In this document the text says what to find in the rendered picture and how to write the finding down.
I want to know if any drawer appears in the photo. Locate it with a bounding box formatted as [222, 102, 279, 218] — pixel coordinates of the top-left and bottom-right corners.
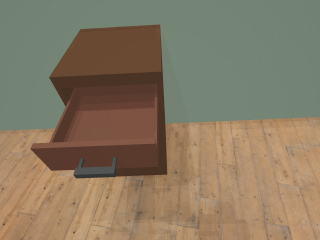
[30, 83, 159, 171]

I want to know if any cabinet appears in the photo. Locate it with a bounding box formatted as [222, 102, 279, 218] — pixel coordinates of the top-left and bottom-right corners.
[49, 24, 168, 177]

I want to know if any handle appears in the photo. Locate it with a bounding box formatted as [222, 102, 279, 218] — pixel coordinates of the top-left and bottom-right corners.
[73, 157, 117, 179]

